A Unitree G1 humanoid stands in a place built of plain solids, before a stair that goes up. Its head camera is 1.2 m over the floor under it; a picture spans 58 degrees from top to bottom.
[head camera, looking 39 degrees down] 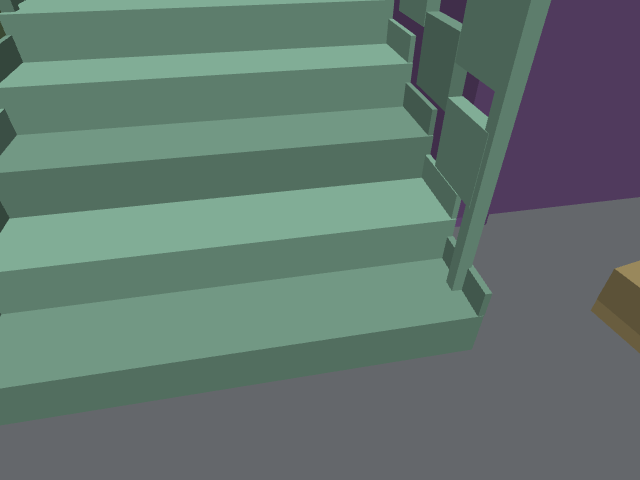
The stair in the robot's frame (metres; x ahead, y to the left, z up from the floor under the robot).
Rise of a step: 0.17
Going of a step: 0.28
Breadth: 1.50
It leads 10 degrees to the left of straight ahead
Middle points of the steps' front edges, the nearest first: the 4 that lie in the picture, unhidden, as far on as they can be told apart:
0.76 0.23 0.17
1.04 0.28 0.34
1.31 0.33 0.51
1.59 0.38 0.68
